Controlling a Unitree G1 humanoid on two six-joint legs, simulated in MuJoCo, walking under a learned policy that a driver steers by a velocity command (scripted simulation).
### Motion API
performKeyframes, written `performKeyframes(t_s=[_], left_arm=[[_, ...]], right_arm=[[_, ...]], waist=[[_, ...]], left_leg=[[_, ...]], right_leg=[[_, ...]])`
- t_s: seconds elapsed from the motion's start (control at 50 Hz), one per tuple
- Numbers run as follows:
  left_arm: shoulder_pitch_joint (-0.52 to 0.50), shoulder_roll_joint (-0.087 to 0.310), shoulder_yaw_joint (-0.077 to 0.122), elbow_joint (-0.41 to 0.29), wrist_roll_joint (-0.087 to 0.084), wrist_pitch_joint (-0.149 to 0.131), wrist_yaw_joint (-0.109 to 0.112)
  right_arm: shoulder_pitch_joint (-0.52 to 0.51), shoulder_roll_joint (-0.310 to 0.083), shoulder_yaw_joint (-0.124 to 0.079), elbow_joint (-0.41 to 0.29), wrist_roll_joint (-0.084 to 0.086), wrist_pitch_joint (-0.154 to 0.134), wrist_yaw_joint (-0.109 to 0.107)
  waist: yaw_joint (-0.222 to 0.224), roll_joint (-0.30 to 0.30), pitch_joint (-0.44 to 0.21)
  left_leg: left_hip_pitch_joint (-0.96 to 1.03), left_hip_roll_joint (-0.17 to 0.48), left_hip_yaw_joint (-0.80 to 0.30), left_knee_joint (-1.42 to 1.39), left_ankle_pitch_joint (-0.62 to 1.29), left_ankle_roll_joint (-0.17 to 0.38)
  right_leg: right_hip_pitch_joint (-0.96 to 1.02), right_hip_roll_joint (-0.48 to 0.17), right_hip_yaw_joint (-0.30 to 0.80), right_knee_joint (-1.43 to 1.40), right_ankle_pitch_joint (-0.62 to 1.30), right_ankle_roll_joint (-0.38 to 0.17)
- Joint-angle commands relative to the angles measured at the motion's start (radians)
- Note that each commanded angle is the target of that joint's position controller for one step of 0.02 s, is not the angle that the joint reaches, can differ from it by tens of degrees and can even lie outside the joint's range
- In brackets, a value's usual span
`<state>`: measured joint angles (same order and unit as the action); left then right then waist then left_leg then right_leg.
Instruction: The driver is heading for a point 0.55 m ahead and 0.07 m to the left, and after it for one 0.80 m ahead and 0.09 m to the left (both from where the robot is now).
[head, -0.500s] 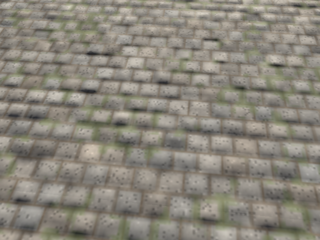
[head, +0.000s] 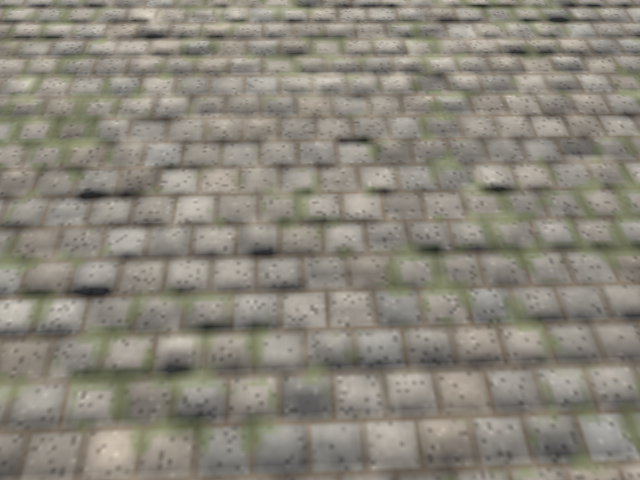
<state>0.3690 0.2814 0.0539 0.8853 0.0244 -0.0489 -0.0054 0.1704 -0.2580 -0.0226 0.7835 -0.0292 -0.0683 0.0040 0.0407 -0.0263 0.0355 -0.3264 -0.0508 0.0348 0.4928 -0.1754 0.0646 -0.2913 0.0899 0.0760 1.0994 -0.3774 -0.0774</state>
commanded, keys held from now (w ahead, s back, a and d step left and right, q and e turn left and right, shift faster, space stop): w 0.28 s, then w+q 0.38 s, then q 0.34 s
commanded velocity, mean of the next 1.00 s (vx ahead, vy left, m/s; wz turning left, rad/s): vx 0.42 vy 0.00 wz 0.26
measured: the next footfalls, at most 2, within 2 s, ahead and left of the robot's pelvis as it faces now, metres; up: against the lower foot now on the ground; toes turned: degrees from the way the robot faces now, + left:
right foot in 0.40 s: +0.36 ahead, -0.12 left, +0.00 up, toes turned -1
left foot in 0.90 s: +0.57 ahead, +0.10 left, +0.00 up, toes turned +20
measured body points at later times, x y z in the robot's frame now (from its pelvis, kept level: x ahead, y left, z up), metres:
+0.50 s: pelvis +0.26 -0.04 +0.00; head +0.28 -0.05 +0.45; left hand +0.42 +0.21 -0.10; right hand +0.23 -0.29 -0.15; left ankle +0.11 +0.08 -0.66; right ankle +0.32 -0.12 -0.73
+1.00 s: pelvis +0.45 +0.01 -0.02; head +0.50 +0.03 +0.43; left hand +0.42 +0.27 -0.16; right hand +0.68 -0.19 -0.13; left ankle +0.53 +0.08 -0.73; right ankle +0.38 -0.14 -0.64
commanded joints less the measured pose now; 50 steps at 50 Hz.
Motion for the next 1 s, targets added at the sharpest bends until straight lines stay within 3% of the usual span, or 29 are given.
performKeyframes(t_s=[0.02, 0.08, 0.14, 0.2, 0.3, 0.34, 0.38, 0.4, 0.42, 0.44, 0.46, 0.48, 0.5, 0.52, 0.56, 0.62, 0.68, 0.76, 0.82, 0.86, 0.88, 0.9, 0.92, 0.94, 0.96, 0.98, 1.0], left_arm=[[0.008, 0.07, 0.009, -0.059, 0.018, 0.003, -0.016], [-0.024, 0.055, 0.003, -0.068, 0.022, 0.016, -0.026], [-0.166, 0.041, -0.009, -0.112, 0.02, 0.016, -0.033], [-0.286, 0.013, -0.027, -0.149, 0.013, 0.01, -0.037], [-0.404, 0.023, -0.033, -0.185, 0.004, 0.003, -0.03], [-0.39, 0.036, -0.028, -0.189, 0.005, -0.005, -0.023], [-0.23, 0.062, -0.013, -0.138, 0.012, -0.021, -0.009], [-0.077, 0.103, 0.004, -0.091, 0.026, -0.034, 0.004], [0.071, 0.197, 0.027, -0.081, 0.051, -0.041, 0.02], [0.075, 0.244, 0.044, -0.071, 0.035, -0.023, 0.014], [0.0, 0.151, 0.025, -0.084, 0.012, -0.015, 0.009], [-0.085, 0.093, 0.009, -0.094, 0.004, -0.018, 0.007], [-0.127, 0.058, 0.001, -0.096, 0.004, -0.024, 0.005], [-0.133, 0.04, -0.003, -0.088, 0.001, -0.031, 0.008], [-0.116, 0.035, -0.003, -0.071, -0.003, -0.049, 0.011], [-0.076, 0.049, 0.006, -0.045, -0.011, -0.066, 0.014], [-0.037, 0.038, 0.005, -0.021, -0.007, -0.064, 0.018], [-0.029, 0.058, 0.006, -0.003, -0.013, -0.056, 0.027], [-0.009, 0.088, 0.016, 0.01, -0.016, -0.04, 0.038], [-0.026, 0.111, 0.027, 0.006, -0.018, -0.023, 0.049], [-0.033, 0.117, 0.03, 0.001, -0.019, -0.012, 0.05], [-0.037, 0.123, 0.033, -0.006, -0.024, -0.005, 0.045], [0.023, 0.049, 0.017, -0.042, -0.013, -0.002, 0.039], [0.09, 0.032, 0.014, -0.079, -0.028, 0.017, 0.036], [0.033, 0.065, 0.015, -0.069, -0.004, 0.028, 0.036], [-0.042, 0.054, 0.012, -0.086, -0.009, 0.029, 0.034], [-0.08, 0.052, 0.014, -0.087, -0.003, 0.029, 0.037]], right_arm=[[0.102, -0.087, -0.025, 0.004, 0.007, -0.019, -0.001], [0.16, -0.102, -0.03, 0.042, 0.021, -0.04, 0.006], [0.204, -0.101, -0.032, 0.071, 0.023, -0.036, 0.006], [0.248, -0.102, -0.033, 0.099, 0.025, -0.031, 0.007], [0.323, -0.118, -0.036, 0.143, 0.018, -0.025, 0.001], [0.317, -0.131, -0.039, 0.154, 0.014, -0.019, -0.006], [0.29, -0.146, -0.042, 0.156, 0.018, -0.014, -0.009], [0.285, -0.131, -0.037, 0.151, 0.025, -0.016, -0.007], [0.291, -0.06, -0.018, 0.103, 0.045, -0.02, -0.002], [0.388, -0.024, -0.016, 0.106, 0.052, -0.01, -0.01], [0.317, -0.119, -0.043, 0.125, 0.024, 0.007, -0.017], [0.271, -0.095, -0.044, 0.115, 0.023, 0.007, -0.008], [0.25, -0.069, -0.041, 0.115, 0.022, 0.012, -0.001], [0.243, -0.064, -0.044, 0.117, 0.009, 0.024, 0.006], [0.245, -0.039, -0.044, 0.116, 0.001, 0.046, 0.021], [0.16, -0.026, -0.047, 0.082, -0.001, 0.059, 0.035], [0.061, -0.018, -0.044, 0.043, -0.001, 0.061, 0.044], [-0.054, 0.02, -0.021, -0.003, -0.002, 0.053, 0.053], [-0.047, -0.006, -0.026, -0.016, -0.013, 0.054, 0.054], [0.037, -0.038, -0.039, -0.001, -0.02, 0.049, 0.047], [0.113, -0.058, -0.05, 0.018, -0.024, 0.039, 0.04], [0.204, -0.093, -0.065, 0.043, -0.034, 0.023, 0.025], [0.215, -0.201, -0.089, 0.038, -0.027, 0.014, 0.012], [0.224, -0.29, -0.117, 0.014, 0.015, 0.033, 0.008], [0.197, -0.249, -0.113, -0.011, 0.041, 0.056, 0.0], [0.118, -0.188, -0.097, -0.021, 0.04, 0.067, -0.008], [0.063, -0.132, -0.08, -0.023, 0.034, 0.075, -0.012]], waist=[[-0.025, 0.103, -0.013], [-0.017, 0.113, -0.025], [-0.041, 0.101, 0.015], [-0.069, 0.103, 0.027], [-0.101, 0.104, 0.038], [-0.079, 0.102, 0.036], [0.0, 0.083, -0.038], [0.06, 0.044, -0.134], [0.102, -0.088, -0.278], [0.056, -0.236, -0.353], [0.036, -0.056, -0.21], [0.004, -0.038, -0.088], [-0.017, -0.042, -0.04], [-0.034, -0.061, -0.009], [-0.055, -0.065, -0.008], [-0.06, -0.047, 0.012], [-0.053, -0.037, 0.045], [-0.036, -0.056, 0.048], [-0.038, -0.079, 0.009], [-0.072, -0.089, -0.042], [-0.102, -0.069, -0.091], [-0.154, 0.002, -0.15], [-0.105, 0.167, -0.231], [-0.084, 0.26, -0.396], [-0.105, 0.078, -0.372], [-0.092, 0.058, -0.222], [-0.059, 0.019, -0.113]], left_leg=[[0.195, 0.269, -0.336, -0.292, 0.077, 0.133], [0.207, 0.255, -0.263, -0.322, 0.206, 0.149], [0.221, 0.235, -0.207, -0.37, 0.221, 0.151], [0.225, 0.203, -0.142, -0.369, 0.291, 0.129], [0.306, 0.243, -0.145, -0.315, 0.395, 0.117], [0.343, 0.264, -0.171, -0.254, 0.487, 0.11], [0.33, 0.234, -0.155, -0.068, 0.65, 0.084], [0.228, 0.184, -0.122, 0.115, 0.566, 0.065], [-0.013, 0.1, -0.069, 0.418, 0.209, 0.033], [-0.234, -0.016, -0.037, 0.648, -0.368, 0.021], [-0.287, 0.05, -0.105, 0.707, -0.301, 0.032], [-0.284, 0.083, -0.11, 0.684, -0.215, 0.031], [-0.255, 0.111, -0.101, 0.654, -0.164, 0.025], [-0.234, 0.125, -0.092, 0.638, -0.142, 0.016], [-0.207, 0.132, -0.08, 0.64, -0.103, 0.002], [-0.301, 0.149, -0.068, 0.621, -0.014, -0.013], [-0.366, 0.15, -0.047, 0.524, 0.074, -0.028], [-0.221, 0.1, 0.061, 0.234, 0.187, -0.022], [-0.152, 0.058, 0.094, 0.154, 0.131, 0.013], [-0.065, 0.012, 0.101, 0.116, 0.042, 0.052], [0.017, -0.012, 0.091, 0.057, 0.05, 0.075], [0.157, 0.0, 0.047, -0.065, 0.226, 0.105], [0.387, 0.255, -0.221, 0.033, 0.771, 0.159], [0.577, 0.462, -0.601, 0.007, 1.037, 0.385], [0.501, 0.428, -0.523, -0.056, 0.814, 0.369], [0.348, 0.381, -0.447, -0.11, 0.627, 0.339], [0.224, 0.314, -0.389, -0.156, 0.519, 0.278]], right_leg=[[-0.242, -0.106, 0.021, 0.017, 0.051, 0.019], [-0.273, -0.122, -0.018, -0.032, 0.097, 0.039], [-0.357, -0.161, -0.062, -0.152, 0.199, 0.065], [-0.325, -0.161, -0.106, -0.329, 0.301, 0.075], [-0.258, -0.131, -0.129, -0.493, 0.324, 0.047], [-0.212, -0.114, -0.122, -0.537, 0.262, 0.027], [0.01, -0.068, -0.132, -0.635, 0.23, -0.001], [0.244, -0.115, -0.087, -0.661, 0.251, -0.029], [0.52, -0.386, 0.212, -0.691, 0.136, -0.09], [0.608, -0.56, 0.532, -0.793, 0.101, -0.171], [0.474, -0.502, 0.464, -0.82, 0.002, -0.142], [0.336, -0.458, 0.327, -0.865, 0.031, -0.118], [0.251, -0.414, 0.223, -0.905, 0.1, -0.091], [0.196, -0.381, 0.141, -0.925, 0.169, -0.073], [0.153, -0.355, 0.046, -0.949, 0.265, -0.061], [0.178, -0.35, -0.055, -0.973, 0.362, -0.067], [0.199, -0.337, -0.147, -0.963, 0.514, -0.071], [0.18, -0.303, -0.291, -0.871, 0.818, -0.048], [0.267, -0.328, -0.309, -0.757, 0.959, -0.033], [0.302, -0.338, -0.311, -0.593, 1.068, -0.024], [0.298, -0.332, -0.309, -0.442, 1.015, -0.013], [0.231, -0.296, -0.323, -0.213, 0.812, 0.027], [-0.016, -0.207, -0.321, 0.07, 0.063, 0.065], [-0.248, -0.036, -0.172, 0.349, -0.323, 0.105], [-0.296, -0.107, -0.057, 0.348, -0.239, 0.106], [-0.317, -0.131, -0.056, 0.305, -0.155, 0.106], [-0.307, -0.159, -0.05, 0.21, -0.097, 0.108]])
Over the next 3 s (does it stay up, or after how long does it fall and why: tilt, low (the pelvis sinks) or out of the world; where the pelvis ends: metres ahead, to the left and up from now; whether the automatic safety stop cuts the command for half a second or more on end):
stays up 0.48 -0.01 0.01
